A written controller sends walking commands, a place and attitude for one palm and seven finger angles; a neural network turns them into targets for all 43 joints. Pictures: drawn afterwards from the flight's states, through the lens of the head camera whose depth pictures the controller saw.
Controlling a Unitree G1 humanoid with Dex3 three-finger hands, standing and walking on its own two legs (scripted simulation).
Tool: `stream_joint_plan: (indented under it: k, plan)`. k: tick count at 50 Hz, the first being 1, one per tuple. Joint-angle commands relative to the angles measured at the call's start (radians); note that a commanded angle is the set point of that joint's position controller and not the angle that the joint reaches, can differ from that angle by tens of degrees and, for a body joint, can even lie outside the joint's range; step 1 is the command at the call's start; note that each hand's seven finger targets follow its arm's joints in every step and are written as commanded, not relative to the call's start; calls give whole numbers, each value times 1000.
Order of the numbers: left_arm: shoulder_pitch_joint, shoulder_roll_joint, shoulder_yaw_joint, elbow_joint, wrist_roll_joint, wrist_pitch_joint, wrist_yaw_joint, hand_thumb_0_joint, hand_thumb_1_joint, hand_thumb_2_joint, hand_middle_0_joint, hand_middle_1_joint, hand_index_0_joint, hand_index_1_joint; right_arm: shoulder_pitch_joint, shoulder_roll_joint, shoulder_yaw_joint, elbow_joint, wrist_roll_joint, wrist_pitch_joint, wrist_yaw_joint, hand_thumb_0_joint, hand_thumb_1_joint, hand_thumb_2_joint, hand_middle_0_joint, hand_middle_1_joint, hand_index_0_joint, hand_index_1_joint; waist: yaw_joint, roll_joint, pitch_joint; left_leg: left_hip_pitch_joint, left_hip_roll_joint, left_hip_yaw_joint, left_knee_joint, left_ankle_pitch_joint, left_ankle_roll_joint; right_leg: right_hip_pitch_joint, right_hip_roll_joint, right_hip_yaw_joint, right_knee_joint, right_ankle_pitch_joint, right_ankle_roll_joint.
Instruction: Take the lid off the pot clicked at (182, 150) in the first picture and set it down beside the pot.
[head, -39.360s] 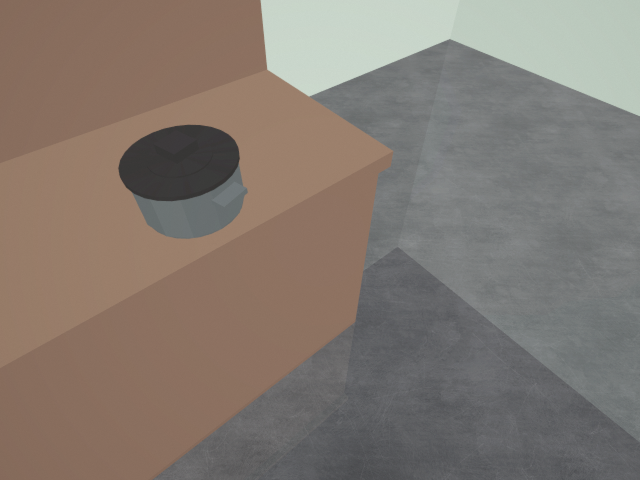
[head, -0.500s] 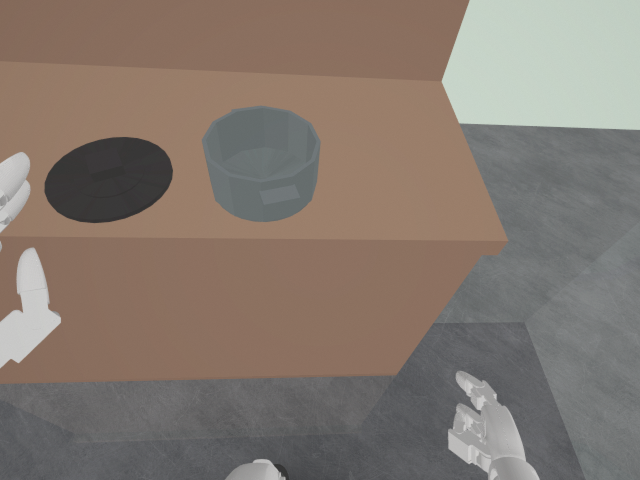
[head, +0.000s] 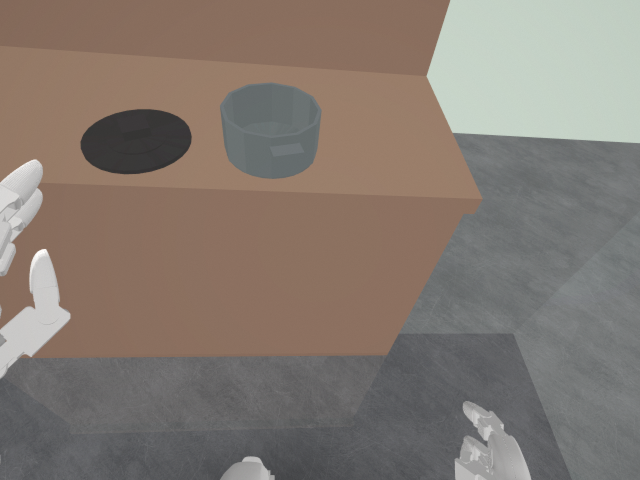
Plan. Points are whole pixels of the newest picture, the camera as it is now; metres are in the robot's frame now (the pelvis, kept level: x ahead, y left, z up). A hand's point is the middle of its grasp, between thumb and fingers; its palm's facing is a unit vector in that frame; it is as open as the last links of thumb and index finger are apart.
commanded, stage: stop stepping back and stand still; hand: left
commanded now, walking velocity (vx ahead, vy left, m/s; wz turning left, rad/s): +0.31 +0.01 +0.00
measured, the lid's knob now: (134, 127) +0.65 +0.37 +0.05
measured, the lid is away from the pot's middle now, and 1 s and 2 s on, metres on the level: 0.24 0.24 0.24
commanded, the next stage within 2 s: let the arm hang, fingers relaxed in 1.64 s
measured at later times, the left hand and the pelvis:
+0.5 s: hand out of the picture +0.08 +0.27 +0.21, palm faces +0.44 -0.84 -0.30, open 7.4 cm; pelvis -0.09 +0.03 +0.01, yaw +2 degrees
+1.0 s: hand out of the picture -0.05 +0.23 -0.18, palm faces +0.06 -0.99 -0.16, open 7.3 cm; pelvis -0.09 +0.05 -0.01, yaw +4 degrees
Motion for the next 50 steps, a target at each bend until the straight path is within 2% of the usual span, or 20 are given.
stream_joint_plan:
  k: [1,7,10,13,15,16,18,23,25,28,33,34,35,37,39,43,45,46,47,50]
  plan:
    - [116,174,156,-333,-19,-74,49,0,900,900,-200,-300,-200,-300,-45,-117,-46,-189,18,-13,-18,0,-900,-900,200,300,200,300,-9,-76,-203,241,-33,3,214,-90,-7,-95,-324,253,-296,37,-153]
    - [-4,138,118,-206,1,-76,77,0,900,900,-200,-300,-200,-300,-69,-166,-20,-208,20,-44,-56,0,-900,-900,200,300,200,300,-5,319,-40,43,154,-296,-562,-648,39,20,28,-73,60,-172,-8]
    - [-24,117,94,-105,13,-49,56,0,900,900,-200,-300,-200,-300,-52,-149,-23,-187,11,-45,-47,0,-900,-900,200,300,200,300,11,268,-29,-54,144,-232,-569,-592,57,146,55,-102,152,-148,-19]
    - [5,107,48,-125,15,-35,35,0,900,900,-200,-300,-200,-300,-67,-148,-19,-191,3,-39,-43,0,-900,-900,200,300,200,300,27,88,-46,-23,69,-98,-364,-486,37,239,5,-66,-148,-134,-41]
    - [-32,145,57,-208,20,-39,14,0,900,900,-200,-300,-200,-300,-42,-160,-33,-185,-10,-17,-30,0,-900,-900,200,300,200,300,19,-137,-53,51,-64,71,236,-179,6,34,-247,291,-394,-183,-162]
    - [-88,179,71,-266,12,-39,9,0,900,900,-200,-300,-200,-300,-31,-166,-28,-178,-5,-9,-18,0,-900,-900,200,300,200,300,6,-183,-110,75,-69,76,473,-112,0,-35,-323,298,-384,-37,-195]
    - [-77,151,80,-174,-6,-27,24,0,900,900,-200,-300,-200,-300,-24,-129,-26,-159,9,-6,-20,0,-900,-900,200,300,200,300,-14,-159,-9,63,3,-12,483,-206,10,-215,-369,373,-460,-435,-193]
    - [-154,135,70,-188,14,-48,64,0,900,900,-200,-300,-200,-300,-48,-138,2,-162,7,-47,-65,0,-900,-900,200,300,200,300,-10,121,12,323,27,14,-267,-293,56,-217,-198,157,-164,-359,-123]
    - [-143,150,88,-244,17,-64,71,0,900,900,-200,-300,-200,-300,-41,-146,-6,-189,18,-81,-66,0,-900,-900,200,300,200,300,-1,423,-79,391,226,-250,-447,-312,144,-218,32,-88,316,-199,-6]
    - [-76,129,94,-164,9,-47,59,0,900,900,-200,-300,-200,-300,-51,-124,-17,-176,21,-112,-31,0,-900,-900,200,300,200,300,6,223,26,87,292,-378,-550,-524,197,-180,-72,45,452,-140,-10]
    - [51,127,90,-185,13,-41,49,0,900,900,-200,-300,-200,-300,-78,-152,-14,-193,9,-80,-29,0,-900,-900,200,300,200,300,31,94,-16,-44,90,-28,-202,-407,53,240,-43,-17,-161,-103,-49]
    - [48,150,111,-186,12,-43,46,0,900,900,-200,-300,-200,-300,-59,-147,-22,-191,3,-70,-30,0,-900,-900,200,300,200,300,26,-63,-19,-86,15,39,21,-314,30,221,-155,201,-267,-175,-123]
    - [-4,-94,-261,736,130,105,-78,0,900,900,-200,-300,-200,-300,-15,-233,-72,31,-18,-109,39,0,-900,-900,200,300,200,300,-14,-147,-78,-120,3,100,269,-171,-15,160,-429,235,-169,464,-157]
    - [-107,-77,-266,788,112,160,-102,0,900,900,-200,-300,-200,-300,73,-154,-74,25,3,-14,44,0,-900,-900,200,300,200,300,-16,-191,-108,15,12,59,351,-353,-15,-3,-388,217,-236,-6,-198]
    - [-201,-83,-274,878,108,162,-86,0,900,900,-200,-300,-200,-300,93,-178,-73,2,-21,43,50,0,-900,-900,200,300,200,300,-14,-303,31,-48,12,47,411,-336,7,-32,-339,165,-239,-33,-214]
    - [-321,-52,-308,1124,92,177,-91,0,900,900,-200,-300,-200,-300,188,-152,-75,84,-36,65,49,0,-900,-900,200,300,200,300,-74,-66,64,316,-2,68,-81,-110,20,-181,-271,79,-73,34,-127]
    - [-324,-134,-340,1206,69,183,-110,0,900,900,-200,-300,-200,-300,223,-264,-84,112,-53,45,34,0,-900,-900,200,300,200,300,-51,310,76,337,319,-441,-416,-25,211,-325,-37,-64,316,-263,-1]
    - [-356,-106,-337,1233,65,176,-116,0,900,900,-200,-300,-200,-300,182,-279,-85,114,-51,48,27,0,-900,-900,200,300,200,300,-41,167,51,231,351,-447,-455,-113,247,-234,-92,40,379,-252,-15]
    - [-360,-109,-338,1289,72,180,-112,0,900,900,-200,-300,-200,-300,144,-261,-80,125,-51,41,21,0,-900,-900,200,300,200,300,-9,231,32,183,322,-449,-462,-92,230,-221,-82,34,437,-243,-14]
    - [-285,-133,-351,1458,65,172,-127,0,900,900,-200,-300,-200,-300,79,-193,-54,185,-40,32,8,0,-900,-900,200,300,200,300,43,301,-36,189,188,-109,-340,129,123,-7,-85,-7,199,-157,-11]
